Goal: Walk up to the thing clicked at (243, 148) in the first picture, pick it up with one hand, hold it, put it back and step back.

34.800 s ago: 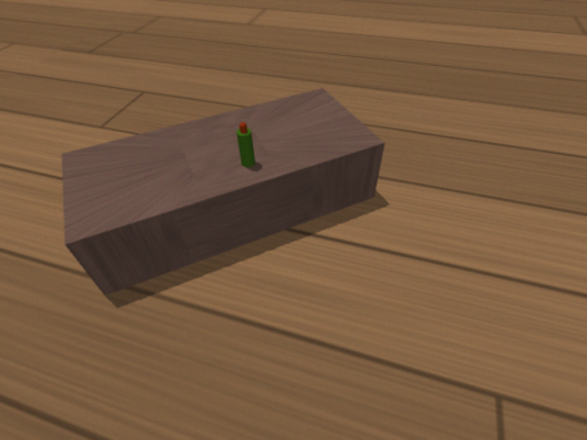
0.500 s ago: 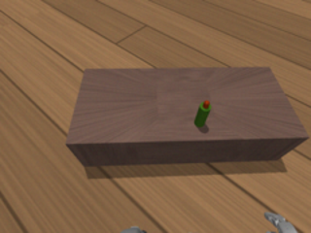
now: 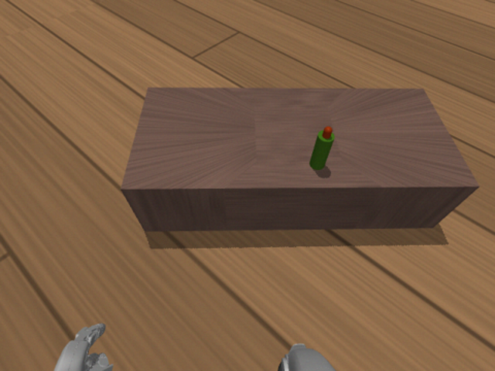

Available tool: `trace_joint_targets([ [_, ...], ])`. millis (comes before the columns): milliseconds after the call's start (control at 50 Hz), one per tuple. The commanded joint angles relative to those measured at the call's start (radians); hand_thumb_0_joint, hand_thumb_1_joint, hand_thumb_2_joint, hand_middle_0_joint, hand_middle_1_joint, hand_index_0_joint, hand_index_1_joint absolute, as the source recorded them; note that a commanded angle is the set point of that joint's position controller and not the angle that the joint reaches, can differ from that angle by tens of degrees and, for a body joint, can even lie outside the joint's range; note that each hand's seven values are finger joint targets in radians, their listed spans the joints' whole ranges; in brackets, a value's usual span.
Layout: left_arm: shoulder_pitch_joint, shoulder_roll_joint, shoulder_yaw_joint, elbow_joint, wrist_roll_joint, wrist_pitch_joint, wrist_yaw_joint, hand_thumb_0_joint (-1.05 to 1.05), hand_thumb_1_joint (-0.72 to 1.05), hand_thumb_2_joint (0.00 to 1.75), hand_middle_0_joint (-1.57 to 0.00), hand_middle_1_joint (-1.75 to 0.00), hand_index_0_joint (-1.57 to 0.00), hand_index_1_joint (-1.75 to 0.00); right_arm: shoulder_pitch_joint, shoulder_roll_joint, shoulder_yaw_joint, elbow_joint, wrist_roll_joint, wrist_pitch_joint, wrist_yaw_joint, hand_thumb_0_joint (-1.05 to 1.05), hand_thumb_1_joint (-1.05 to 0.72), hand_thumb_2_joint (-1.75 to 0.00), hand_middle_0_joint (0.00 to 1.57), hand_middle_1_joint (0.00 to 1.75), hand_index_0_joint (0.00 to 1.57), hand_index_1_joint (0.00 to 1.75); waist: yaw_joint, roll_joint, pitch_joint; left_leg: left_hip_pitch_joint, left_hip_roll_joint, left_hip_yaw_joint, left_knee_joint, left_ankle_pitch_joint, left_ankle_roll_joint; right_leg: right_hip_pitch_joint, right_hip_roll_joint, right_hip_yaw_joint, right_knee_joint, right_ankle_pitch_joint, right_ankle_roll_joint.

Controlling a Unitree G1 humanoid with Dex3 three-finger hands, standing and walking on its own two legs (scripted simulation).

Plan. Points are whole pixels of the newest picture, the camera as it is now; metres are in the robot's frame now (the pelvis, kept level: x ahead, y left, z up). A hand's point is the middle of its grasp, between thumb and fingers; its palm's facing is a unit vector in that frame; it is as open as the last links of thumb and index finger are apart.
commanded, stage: step back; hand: right
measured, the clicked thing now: (322, 147) +0.85 -0.25 -0.33
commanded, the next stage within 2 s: stand in 1.84 s
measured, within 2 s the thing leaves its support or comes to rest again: neither
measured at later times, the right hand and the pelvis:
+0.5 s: hand out of the picture -0.05 -0.30 -0.14, palm faces +0.03 +0.92 -0.38, open 7.4 cm; pelvis -0.15 -0.03 +0.01, yaw -3 degrees
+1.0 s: hand out of the picture -0.18 -0.32 -0.13, palm faces +0.00 +0.91 -0.41, open 7.4 cm; pelvis -0.28 -0.05 +0.01, yaw -2 degrees
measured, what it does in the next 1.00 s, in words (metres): walks backwards: right foot, then left foot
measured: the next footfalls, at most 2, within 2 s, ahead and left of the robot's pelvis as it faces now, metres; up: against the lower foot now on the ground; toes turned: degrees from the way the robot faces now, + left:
right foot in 0.32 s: -0.10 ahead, -0.15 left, +0.00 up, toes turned -1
left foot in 0.64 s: -0.18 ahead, +0.09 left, +0.00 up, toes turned -1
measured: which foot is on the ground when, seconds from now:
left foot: down 0.00-0.36, up 0.38-0.62, down 0.64-0.96, up 0.98-1.00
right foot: up 0.00-0.30, down 0.32-0.66, up 0.68-0.90, down 0.92-1.00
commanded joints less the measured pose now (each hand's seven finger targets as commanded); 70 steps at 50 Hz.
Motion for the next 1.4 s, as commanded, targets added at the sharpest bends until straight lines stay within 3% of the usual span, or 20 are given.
trace_joint_targets([
  [0,-0.02,0.202,0.066,-0.062,0.003,-0.003,0.016,0.0,0.9,0.9,-0.2,-0.3,-0.2,-0.3,-0.044,-0.335,-0.081,-0.115,-0.015,-0.048,-0.02,0.0,-0.9,-0.9,0.2,0.3,0.2,0.3,-0.022,0.207,-0.189,-0.102,0.411,-0.377,-0.274,0.561,0.258,0.036,0.102,0.138,0.447,-0.187,-0.01],
  [40,0.087,0.187,0.062,-0.024,-0.012,-0.003,0.007,0.0,0.9,0.9,-0.2,-0.3,-0.2,-0.3,-0.114,-0.272,-0.062,-0.136,-0.01,-0.049,-0.026,0.0,-0.9,-0.9,0.2,0.3,0.2,0.3,0.05,0.194,-0.192,-0.024,0.292,-0.195,-0.213,0.6,0.179,-0.039,0.132,0.131,0.504,-0.086,-0.016],
  [160,0.071,0.164,0.052,-0.033,0.008,-0.024,0.001,0.0,0.9,0.9,-0.2,-0.3,-0.2,-0.3,0.016,-0.253,-0.067,-0.133,0.001,-0.039,-0.027,0.0,-0.9,-0.9,0.2,0.3,0.2,0.3,-0.033,0.234,-0.245,0.231,0.294,-0.189,-0.127,0.661,0.224,-0.067,0.085,0.05,0.209,-0.115,0.043],
  [260,0.162,0.16,0.051,0.021,0.008,-0.037,-0.007,0.0,0.9,0.9,-0.2,-0.3,-0.2,-0.3,-0.052,-0.296,-0.071,-0.164,0.007,-0.012,-0.019,0.0,-0.9,-0.9,0.2,0.3,0.2,0.3,-0.002,0.277,-0.334,0.113,0.279,-0.15,-0.039,0.539,0.172,0.205,0.042,-0.061,-0.273,0.057,0.01],
  [300,0.23,0.192,0.062,0.061,0.02,-0.04,-0.007,0.0,0.9,0.9,-0.2,-0.3,-0.2,-0.3,-0.084,-0.273,-0.061,-0.173,0.019,-0.003,-0.014,0.0,-0.9,-0.9,0.2,0.3,0.2,0.3,0.031,0.224,-0.338,-0.054,0.237,-0.137,-0.006,0.343,0.101,0.347,0.018,-0.04,-0.379,0.2,-0.031],
  [320,0.229,0.26,0.079,0.049,0.03,-0.043,-0.009,0.0,0.9,0.9,-0.2,-0.3,-0.2,-0.3,-0.093,-0.235,-0.051,-0.191,0.025,-0.005,-0.012,0.0,-0.9,-0.9,0.2,0.3,0.2,0.3,0.032,0.043,-0.304,-0.224,0.125,-0.108,0.115,0.144,0.039,0.359,-0.122,0.206,-0.388,0.199,-0.087],
  [340,0.159,0.361,0.099,0.023,0.023,-0.033,-0.012,0.0,0.9,0.9,-0.2,-0.3,-0.2,-0.3,-0.139,-0.207,-0.051,-0.209,0.03,-0.006,-0.029,0.0,-0.9,-0.9,0.2,0.3,0.2,0.3,0.071,-0.209,-0.236,-0.27,-0.035,-0.037,0.345,-0.224,-0.015,0.15,-0.328,0.421,-0.477,0.225,-0.254],
  [360,0.069,0.389,0.101,-0.015,0.025,-0.039,-0.005,0.0,0.9,0.9,-0.2,-0.3,-0.2,-0.3,-0.115,-0.249,-0.073,-0.19,0.03,-0.002,-0.039,0.0,-0.9,-0.9,0.2,0.3,0.2,0.3,0.051,-0.225,-0.164,-0.198,0.017,-0.128,0.52,-0.277,-0.028,-0.048,-0.416,0.519,-0.522,0.209,-0.313],
  [440,-0.007,0.226,0.069,-0.033,0.028,-0.043,0.008,0.0,0.9,0.9,-0.2,-0.3,-0.2,-0.3,-0.024,-0.209,-0.042,-0.12,0.038,-0.014,-0.026,0.0,-0.9,-0.9,0.2,0.3,0.2,0.3,-0.01,-0.075,-0.164,-0.236,-0.055,-0.115,0.564,-0.131,-0.022,0.112,-0.19,0.109,-0.343,0.496,-0.201],
  [540,0.085,0.216,0.064,-0.041,0.041,-0.024,0.017,0.0,0.9,0.9,-0.2,-0.3,-0.2,-0.3,-0.009,-0.18,-0.029,-0.132,0.016,-0.038,-0.032,0.0,-0.9,-0.9,0.2,0.3,0.2,0.3,0.041,-0.148,-0.231,-0.246,0.016,-0.018,0.15,-0.15,-0.036,0.374,-0.186,0.1,-0.263,0.551,-0.183],
  [600,0.058,0.213,0.057,-0.055,0.013,-0.01,0.008,0.0,0.9,0.9,-0.2,-0.3,-0.2,-0.3,0.099,-0.183,-0.044,-0.076,0.002,-0.057,-0.028,0.0,-0.9,-0.9,0.2,0.3,0.2,0.3,0.0,-0.089,-0.309,-0.038,0.021,0.035,-0.304,0.153,-0.015,0.366,-0.174,0.078,-0.102,0.459,-0.143],
  [680,0.056,0.203,0.044,-0.035,0.007,-0.004,0.014,0.0,0.9,0.9,-0.2,-0.3,-0.2,-0.3,-0.043,-0.407,-0.088,-0.124,-0.013,-0.059,-0.023,0.0,-0.9,-0.9,0.2,0.3,0.2,0.3,-0.009,0.285,-0.215,-0.164,0.506,-0.58,-0.357,0.13,0.283,0.047,0.003,0.056,0.318,-0.223,-0.01],
  [740,0.094,0.201,0.055,0.021,-0.005,-0.009,-0.01,0.0,0.9,0.9,-0.2,-0.3,-0.2,-0.3,-0.125,-0.269,-0.05,-0.117,-0.022,-0.069,-0.028,0.0,-0.9,-0.9,0.2,0.3,0.2,0.3,0.054,0.185,-0.177,-0.164,0.301,-0.237,-0.285,0.214,0.178,0.085,0.057,0.086,0.351,-0.076,-0.021],
  [820,0.087,0.178,0.041,0.038,0.006,-0.038,-0.037,0.0,0.9,0.9,-0.2,-0.3,-0.2,-0.3,-0.059,-0.261,-0.061,-0.087,-0.018,-0.069,-0.009,0.0,-0.9,-0.9,0.2,0.3,0.2,0.3,-0.006,0.248,-0.175,-0.025,0.234,-0.22,-0.306,-0.197,0.142,0.081,0.023,-0.027,-0.023,-0.105,0.002],
  [880,0.145,0.15,0.034,0.093,0.009,-0.078,-0.024,0.0,0.9,0.9,-0.2,-0.3,-0.2,-0.3,-0.031,-0.269,-0.064,-0.078,-0.019,-0.048,0.004,0.0,-0.9,-0.9,0.2,0.3,0.2,0.3,0.009,0.247,-0.224,0.009,0.226,-0.155,-0.174,-0.096,0.143,0.246,0.04,-0.082,-0.434,-0.049,-0.021],
  [940,0.218,0.269,0.067,0.135,0.036,-0.115,0.001,0.0,0.9,0.9,-0.2,-0.3,-0.2,-0.3,-0.04,-0.127,-0.018,-0.109,0.001,-0.043,0.01,0.0,-0.9,-0.9,0.2,0.3,0.2,0.3,0.039,-0.097,-0.188,-0.401,0.024,-0.026,0.18,-0.168,-0.007,0.49,-0.21,0.407,-0.554,0.007,-0.105],
  [980,0.042,0.33,0.073,0.089,0.033,-0.11,0.002,0.0,0.9,0.9,-0.2,-0.3,-0.2,-0.3,-0.062,-0.239,-0.057,-0.075,0.003,-0.05,0.002,0.0,-0.9,-0.9,0.2,0.3,0.2,0.3,0.018,-0.058,-0.064,-0.205,0.119,-0.124,0.249,-0.156,-0.017,0.077,-0.368,0.482,-0.567,-0.263,-0.242],
  [1180,0.08,0.206,0.015,0.117,0.009,-0.101,-0.014,0.0,0.9,0.9,-0.2,-0.3,-0.2,-0.3,0.03,-0.199,-0.066,0.01,0.0,-0.086,0.023,0.0,-0.9,-0.9,0.2,0.3,0.2,0.3,-0.031,-0.011,-0.16,0.135,0.053,-0.006,-0.211,0.095,-0.006,0.094,-0.137,0.056,-0.31,0.134,-0.105],
  [1240,0.112,0.201,0.014,0.133,-0.005,-0.091,-0.005,0.0,0.9,0.9,-0.2,-0.3,-0.2,-0.3,0.052,-0.335,-0.092,0.006,-0.005,-0.095,0.015,0.0,-0.9,-0.9,0.2,0.3,0.2,0.3,-0.033,0.198,-0.219,0.141,0.411,-0.53,-0.393,-0.226,0.213,-0.037,-0.007,-0.033,0.087,-0.178,-0.03],
  [1380,0.154,0.172,0.016,0.175,-0.006,-0.098,-0.017,0.0,0.9,0.9,-0.2,-0.3,-0.2,-0.3,-0.051,-0.264,-0.071,-0.007,-0.007,-0.093,0.013,0.0,-0.9,-0.9,0.2,0.3,0.2,0.3,0.007,0.246,-0.187,0.009,0.293,-0.24,-0.31,0.101,0.152,0.138,-0.029,-0.065,-0.123,-0.043,-0.018],
])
